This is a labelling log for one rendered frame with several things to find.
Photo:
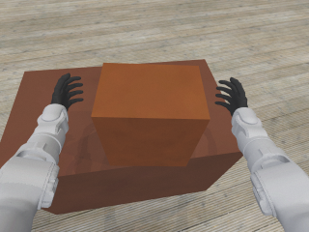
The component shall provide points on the pedestal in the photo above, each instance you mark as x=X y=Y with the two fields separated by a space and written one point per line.
x=86 y=179

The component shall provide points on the robot left forearm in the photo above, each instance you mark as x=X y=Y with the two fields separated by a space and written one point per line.
x=48 y=138

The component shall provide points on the robot right upper arm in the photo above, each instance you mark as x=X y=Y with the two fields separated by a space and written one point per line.
x=282 y=191

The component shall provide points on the robot right forearm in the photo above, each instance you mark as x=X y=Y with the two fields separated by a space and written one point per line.
x=254 y=143

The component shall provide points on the carton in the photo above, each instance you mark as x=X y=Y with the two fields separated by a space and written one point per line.
x=150 y=114

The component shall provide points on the robot right hand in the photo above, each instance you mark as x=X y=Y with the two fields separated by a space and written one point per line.
x=237 y=98

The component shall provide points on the robot left hand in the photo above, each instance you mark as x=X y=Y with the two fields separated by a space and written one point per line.
x=62 y=94

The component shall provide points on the robot left upper arm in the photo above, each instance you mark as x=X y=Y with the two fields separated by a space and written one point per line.
x=26 y=185

